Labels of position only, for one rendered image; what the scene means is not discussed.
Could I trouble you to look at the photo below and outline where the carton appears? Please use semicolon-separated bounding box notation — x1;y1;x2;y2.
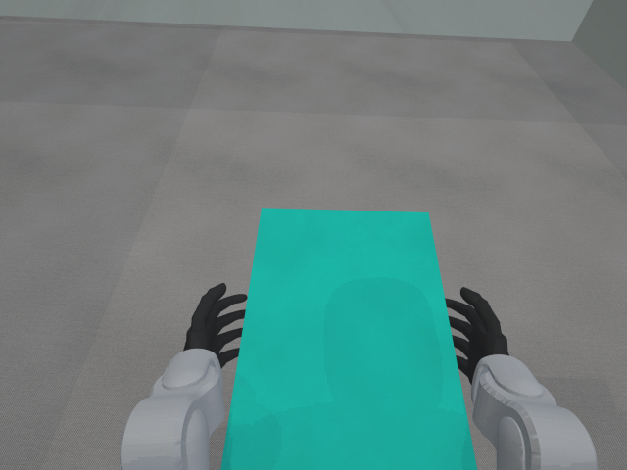
220;208;477;470

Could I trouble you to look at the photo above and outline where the right robot hand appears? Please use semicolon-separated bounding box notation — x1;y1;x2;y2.
445;287;509;385

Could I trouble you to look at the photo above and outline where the left robot hand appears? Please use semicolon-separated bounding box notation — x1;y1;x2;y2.
184;283;248;368

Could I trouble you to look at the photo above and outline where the robot right forearm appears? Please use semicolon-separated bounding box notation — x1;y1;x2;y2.
471;354;598;470

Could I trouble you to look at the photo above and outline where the robot left forearm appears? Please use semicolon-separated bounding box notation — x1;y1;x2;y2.
120;349;225;470

